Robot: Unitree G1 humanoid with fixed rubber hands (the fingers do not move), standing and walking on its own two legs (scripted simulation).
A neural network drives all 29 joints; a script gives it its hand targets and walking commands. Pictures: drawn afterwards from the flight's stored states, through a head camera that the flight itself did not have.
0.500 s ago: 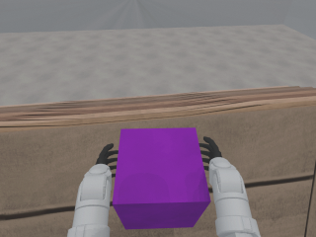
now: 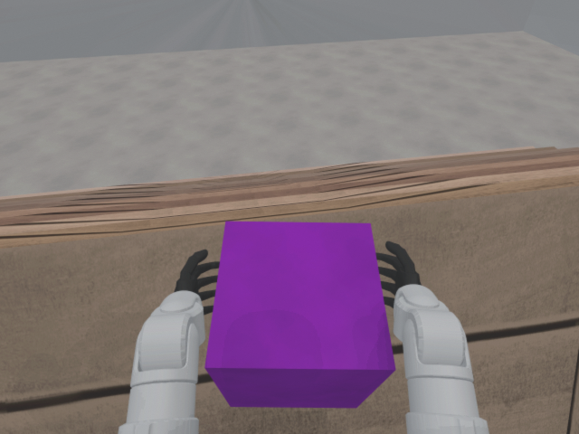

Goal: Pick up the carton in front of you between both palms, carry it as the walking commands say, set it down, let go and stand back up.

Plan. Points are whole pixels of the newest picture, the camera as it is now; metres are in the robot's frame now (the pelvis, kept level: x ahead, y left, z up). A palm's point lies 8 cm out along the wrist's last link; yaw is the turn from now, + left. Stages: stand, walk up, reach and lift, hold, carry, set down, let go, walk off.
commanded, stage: carry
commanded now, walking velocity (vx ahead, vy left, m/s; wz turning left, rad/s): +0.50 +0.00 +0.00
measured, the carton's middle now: (295, 321) +0.30 +0.00 -0.01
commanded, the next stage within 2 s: none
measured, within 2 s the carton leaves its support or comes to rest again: neither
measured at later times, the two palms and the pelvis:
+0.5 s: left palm (207, 192) +0.50 +0.15 +0.09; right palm (375, 189) +0.49 -0.15 +0.09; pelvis +0.23 +0.01 +0.01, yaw -3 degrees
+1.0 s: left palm (241, 112) +0.81 +0.11 +0.09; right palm (362, 108) +0.82 -0.19 +0.09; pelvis +0.55 -0.04 +0.01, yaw -1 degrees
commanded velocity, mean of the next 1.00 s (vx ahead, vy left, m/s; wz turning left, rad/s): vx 0.50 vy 0.00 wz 0.00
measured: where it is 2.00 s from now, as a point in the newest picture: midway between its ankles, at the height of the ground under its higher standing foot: (294, 242)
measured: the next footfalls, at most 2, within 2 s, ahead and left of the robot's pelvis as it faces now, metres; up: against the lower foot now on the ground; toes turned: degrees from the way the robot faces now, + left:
left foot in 0.24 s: +0.20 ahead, +0.12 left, +0.00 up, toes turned +10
right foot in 0.62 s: +0.48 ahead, -0.12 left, +0.00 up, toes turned -14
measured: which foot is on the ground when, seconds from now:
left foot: up 0.00-0.22, down 0.24-0.66, up 0.68-1.00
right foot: down 0.00-0.26, up 0.28-0.60, down 0.62-1.00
